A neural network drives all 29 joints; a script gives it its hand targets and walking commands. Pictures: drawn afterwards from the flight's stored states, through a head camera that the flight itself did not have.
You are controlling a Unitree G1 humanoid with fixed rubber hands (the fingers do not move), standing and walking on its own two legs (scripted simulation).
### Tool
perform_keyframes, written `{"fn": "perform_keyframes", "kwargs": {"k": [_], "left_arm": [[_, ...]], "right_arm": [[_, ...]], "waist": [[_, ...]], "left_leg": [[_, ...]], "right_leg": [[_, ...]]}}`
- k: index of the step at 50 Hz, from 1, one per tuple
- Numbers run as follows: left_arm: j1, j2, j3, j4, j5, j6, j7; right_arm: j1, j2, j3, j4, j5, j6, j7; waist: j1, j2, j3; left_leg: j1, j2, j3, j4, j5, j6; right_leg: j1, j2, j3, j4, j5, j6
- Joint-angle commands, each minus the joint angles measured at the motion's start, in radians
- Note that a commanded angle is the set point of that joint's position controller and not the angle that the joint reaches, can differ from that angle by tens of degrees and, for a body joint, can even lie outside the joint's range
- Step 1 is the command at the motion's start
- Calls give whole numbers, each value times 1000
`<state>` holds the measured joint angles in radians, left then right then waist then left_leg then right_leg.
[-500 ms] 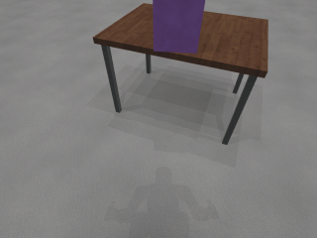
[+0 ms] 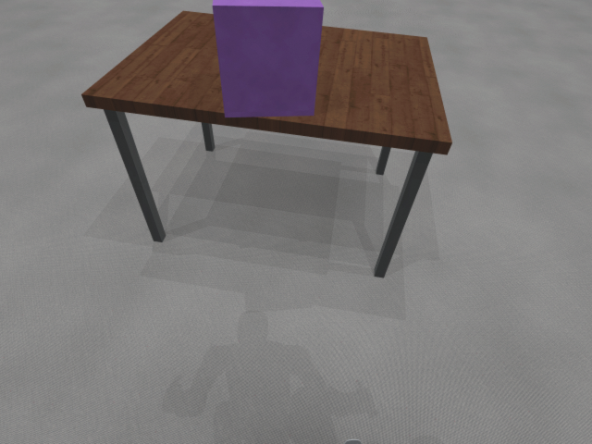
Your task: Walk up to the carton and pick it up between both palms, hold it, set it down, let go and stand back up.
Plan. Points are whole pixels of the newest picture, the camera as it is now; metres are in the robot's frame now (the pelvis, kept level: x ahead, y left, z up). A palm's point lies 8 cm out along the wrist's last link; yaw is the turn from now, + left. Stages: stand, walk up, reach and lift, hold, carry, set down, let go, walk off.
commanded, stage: walk up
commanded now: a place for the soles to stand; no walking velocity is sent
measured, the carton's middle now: (266, 48) +1.10 +0.08 +0.07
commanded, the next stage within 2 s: none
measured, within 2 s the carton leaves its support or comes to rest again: neither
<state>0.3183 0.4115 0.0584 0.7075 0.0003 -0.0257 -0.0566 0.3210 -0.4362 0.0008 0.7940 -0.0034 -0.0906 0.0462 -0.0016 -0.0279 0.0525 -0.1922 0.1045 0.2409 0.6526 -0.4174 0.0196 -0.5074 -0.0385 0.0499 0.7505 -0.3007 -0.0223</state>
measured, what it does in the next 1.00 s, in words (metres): walks ahead: right foot, then left foot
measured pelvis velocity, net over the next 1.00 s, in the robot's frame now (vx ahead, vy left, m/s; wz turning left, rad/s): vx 0.28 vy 0.05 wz -0.15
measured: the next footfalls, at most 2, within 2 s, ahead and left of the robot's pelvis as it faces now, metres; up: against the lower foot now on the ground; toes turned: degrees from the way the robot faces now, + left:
right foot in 0.06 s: +0.16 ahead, -0.14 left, +0.00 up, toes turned +0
left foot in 0.38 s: +0.22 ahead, +0.15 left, +0.00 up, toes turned +3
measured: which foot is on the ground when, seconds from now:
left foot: down 0.00-0.08, up 0.10-0.36, down 0.38-0.76, up 0.78-1.00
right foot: up 0.00-0.04, down 0.06-0.36, up 0.38-0.72, down 0.74-1.00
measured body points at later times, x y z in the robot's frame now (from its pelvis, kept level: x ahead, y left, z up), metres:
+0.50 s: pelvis +0.14 +0.05 -0.01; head +0.16 +0.07 +0.44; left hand +0.27 +0.35 -0.12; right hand +0.17 -0.27 -0.10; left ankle +0.18 +0.15 -0.72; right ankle +0.16 -0.10 -0.67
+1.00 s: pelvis +0.28 +0.05 -0.01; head +0.29 +0.05 +0.44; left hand +0.42 +0.35 -0.10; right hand +0.30 -0.27 -0.11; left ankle +0.35 +0.18 -0.69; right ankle +0.30 -0.10 -0.72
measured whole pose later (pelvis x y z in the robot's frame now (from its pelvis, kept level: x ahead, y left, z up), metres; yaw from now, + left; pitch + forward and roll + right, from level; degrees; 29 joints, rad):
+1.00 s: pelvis +0.28 +0.05 -0.01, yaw -8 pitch -3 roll -1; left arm 0.35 0.41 0.06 0.71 0.00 -0.07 -0.03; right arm 0.35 -0.43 0.00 0.79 0.00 -0.04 0.05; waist 0.00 0.01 0.06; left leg -0.47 0.09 0.05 0.96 -0.49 0.03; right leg -0.33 -0.04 0.01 0.69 -0.32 -0.02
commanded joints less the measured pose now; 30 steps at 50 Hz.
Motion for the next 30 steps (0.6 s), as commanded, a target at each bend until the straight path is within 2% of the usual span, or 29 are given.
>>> {"fn": "perform_keyframes", "kwargs": {"k": [1,2,3,4,5,6,7,8,9,10,12,13,14,15,16,17,18,19,20,21,22,23,24,26,27,30], "left_arm": [[59,199,65,15,10,-58,9],[156,238,83,40,8,-64,20],[251,312,110,52,15,-71,37],[265,398,125,22,6,-76,49],[218,384,123,-3,-4,-78,50],[184,365,112,-13,-8,-79,52],[150,347,103,-14,-7,-78,56],[121,319,98,-20,-3,-76,55],[82,296,92,-24,-5,-73,51],[79,294,88,-30,-1,-74,48],[67,314,90,-31,6,-72,46],[53,318,95,-36,5,-73,44],[25,327,94,-48,5,-68,42],[-21,321,90,-54,4,-64,39],[-73,311,84,-63,2,-56,36],[-115,250,66,-78,14,-48,36],[-86,133,31,-81,14,-46,40],[-44,101,18,-82,3,-46,47],[-44,195,32,-76,8,-49,53],[-51,254,53,-58,-3,-53,47],[-22,275,59,-37,-1,-54,42],[4,249,59,-21,2,-57,38],[23,225,59,-6,2,-59,36],[-3,203,54,-18,6,-61,30],[-24,188,49,-26,5,-60,28],[-53,176,46,-28,3,-63,20]], "right_arm": [[-32,-268,-128,-109,-23,10,-6],[-17,-223,-116,-116,-25,16,-6],[-12,-166,-95,-125,-14,20,-8],[-24,-130,-80,-165,0,18,-4],[-78,-228,-99,-168,-8,27,-9],[-104,-248,-112,-155,-4,26,-12],[-95,-232,-112,-143,-6,22,-12],[-52,-215,-112,-127,-8,17,-11],[-9,-209,-114,-106,-10,13,-7],[22,-219,-121,-95,-14,15,-2],[5,-214,-127,-101,-12,12,5],[1,-216,-127,-100,-13,9,9],[21,-218,-130,-87,-11,5,9],[54,-211,-132,-67,-12,-1,7],[119,-212,-141,-42,-17,-6,5],[253,-240,-162,2,-27,-13,-7],[379,-305,-185,33,-46,-22,-22],[304,-367,-187,-13,-50,-24,-30],[185,-394,-179,-54,-24,-20,-29],[106,-390,-171,-57,-18,-14,-25],[62,-345,-158,-65,-20,-13,-23],[68,-299,-141,-72,-17,-12,-26],[80,-283,-132,-76,-16,-14,-26],[108,-287,-136,-82,-17,-15,-23],[111,-286,-138,-82,-18,-14,-21],[84,-290,-136,-93,-20,-6,-15]], "waist": [[20,138,-40],[63,22,-103],[112,-149,-130],[104,-283,-123],[96,-118,-90],[83,-33,-47],[73,-1,0],[48,-39,9],[26,-72,3],[20,-81,-11],[23,-99,-8],[28,-108,6],[11,-121,13],[-16,-120,15],[-68,-75,6],[-151,45,-40],[-208,300,-87],[-150,311,-65],[-111,167,-39],[-79,161,26],[-57,148,41],[-45,118,28],[-49,164,6],[-62,154,-5],[-70,174,-1],[-75,220,3]], "left_leg": [[-42,201,-108,-88,192,126],[-84,149,-71,127,242,101],[-227,79,-47,397,229,58],[-489,-90,-124,542,-108,14],[-533,-53,-247,569,-175,25],[-542,-24,-290,554,-137,28],[-523,4,-293,504,-117,26],[-480,16,-275,436,-109,25],[-409,22,-260,369,-90,20],[-360,11,-239,340,-85,21],[-329,7,-224,238,-89,15],[-328,13,-211,195,-50,9],[-275,5,-197,149,-2,5],[-196,-2,-173,75,57,5],[-50,-26,-141,-19,136,11],[173,-49,-150,-76,123,16],[307,64,-361,-245,-116,36],[224,322,-796,-424,-370,90],[113,402,-919,-532,-499,146],[44,367,-836,-509,-498,177],[52,304,-701,-441,-396,176],[78,247,-583,-399,-245,164],[101,233,-488,-367,-100,173],[90,229,-382,-322,118,205],[83,231,-342,-310,162,213],[29,203,-247,-259,165,201]], "right_leg": [[227,61,-167,-180,122,-12],[371,92,-117,-202,88,-29],[478,-12,168,-292,-89,-92],[576,-239,716,-456,-190,-214],[538,-308,830,-468,-270,-290],[500,-294,732,-438,-184,-295],[430,-271,610,-407,-69,-276],[367,-228,498,-384,-3,-244],[288,-194,418,-384,9,-229],[235,-171,388,-387,-46,-222],[168,-165,362,-394,-180,-241],[151,-168,346,-399,-229,-242],[103,-165,333,-389,-260,-236],[39,-147,287,-363,-276,-215],[-62,-113,237,-288,-304,-193],[-194,-56,169,-88,-294,-145],[-336,103,43,278,-310,-84],[-409,177,42,458,-222,-30],[-377,110,71,481,-168,-19],[-367,52,83,479,-115,-15],[-324,20,64,432,-70,-6],[-299,28,59,380,-40,2],[-267,29,33,312,-47,9],[-226,26,-16,223,-45,22],[-218,18,-41,186,-36,23],[-115,14,-125,37,68,9]]}}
